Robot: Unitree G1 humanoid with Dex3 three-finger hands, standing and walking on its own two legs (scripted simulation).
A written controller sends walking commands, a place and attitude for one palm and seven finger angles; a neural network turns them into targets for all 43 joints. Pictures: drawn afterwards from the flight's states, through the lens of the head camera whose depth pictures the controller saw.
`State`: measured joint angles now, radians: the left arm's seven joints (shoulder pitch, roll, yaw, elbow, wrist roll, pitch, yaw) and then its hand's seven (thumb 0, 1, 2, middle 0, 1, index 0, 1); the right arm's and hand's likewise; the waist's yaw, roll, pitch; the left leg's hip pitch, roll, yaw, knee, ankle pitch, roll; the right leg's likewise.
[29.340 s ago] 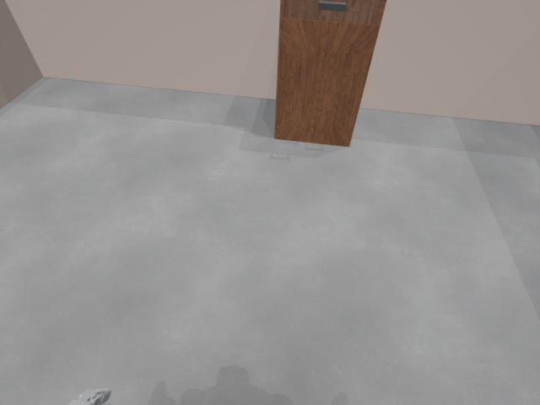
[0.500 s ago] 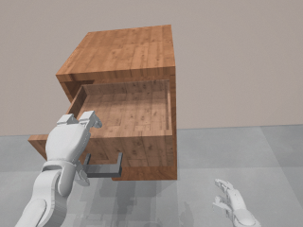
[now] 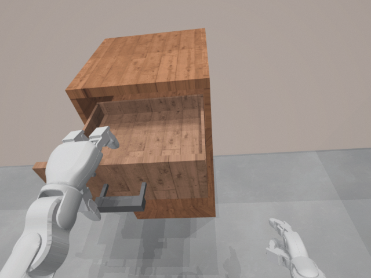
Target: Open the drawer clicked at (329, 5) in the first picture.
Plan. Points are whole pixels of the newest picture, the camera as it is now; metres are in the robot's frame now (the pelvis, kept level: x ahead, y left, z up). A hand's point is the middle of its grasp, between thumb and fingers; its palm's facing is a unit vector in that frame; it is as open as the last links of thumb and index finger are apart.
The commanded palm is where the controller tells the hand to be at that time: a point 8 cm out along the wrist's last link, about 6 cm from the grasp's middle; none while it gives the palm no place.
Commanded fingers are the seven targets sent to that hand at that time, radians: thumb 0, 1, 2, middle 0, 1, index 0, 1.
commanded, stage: draw the hand back to the body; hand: left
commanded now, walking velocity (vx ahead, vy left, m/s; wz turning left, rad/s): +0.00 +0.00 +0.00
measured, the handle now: (122, 195) +0.29 +0.22 +0.01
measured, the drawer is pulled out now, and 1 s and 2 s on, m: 0.29 0.29 0.29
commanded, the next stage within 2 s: step back with the hand held close in 1.50 s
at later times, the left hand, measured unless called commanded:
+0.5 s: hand (71, 190) +0.22 +0.25 +0.15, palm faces +0.15 -0.08 -0.99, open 13.8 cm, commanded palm +0.17 +0.25 +0.20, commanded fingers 0.00 -0.47 0.31 -0.30 -1.18 -0.30 -1.18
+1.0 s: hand (70, 175) +0.22 +0.23 +0.18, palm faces +0.36 -0.85 -0.38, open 11.3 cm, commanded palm +0.16 +0.28 +0.20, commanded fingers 0.00 0.41 0.69 -0.23 -0.62 -0.23 -0.62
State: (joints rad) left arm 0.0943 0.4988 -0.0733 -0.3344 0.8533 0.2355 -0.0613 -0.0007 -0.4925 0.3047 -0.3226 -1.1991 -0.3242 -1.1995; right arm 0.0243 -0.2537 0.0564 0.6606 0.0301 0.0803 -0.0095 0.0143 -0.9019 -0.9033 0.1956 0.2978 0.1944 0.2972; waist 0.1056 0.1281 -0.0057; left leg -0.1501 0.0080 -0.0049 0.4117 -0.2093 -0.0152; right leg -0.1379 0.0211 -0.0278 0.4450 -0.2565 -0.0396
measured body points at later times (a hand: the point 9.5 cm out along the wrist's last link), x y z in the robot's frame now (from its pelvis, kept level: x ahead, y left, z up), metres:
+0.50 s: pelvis +0.00 +0.01 +0.00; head -0.02 -0.04 +0.45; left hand +0.20 +0.25 +0.20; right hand +0.24 -0.17 -0.09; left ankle +0.01 +0.13 -0.74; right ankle -0.01 -0.09 -0.74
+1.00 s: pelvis +0.02 +0.01 +0.00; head +0.02 -0.01 +0.45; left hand +0.20 +0.28 +0.20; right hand +0.20 -0.21 -0.09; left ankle +0.01 +0.13 -0.74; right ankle -0.01 -0.09 -0.74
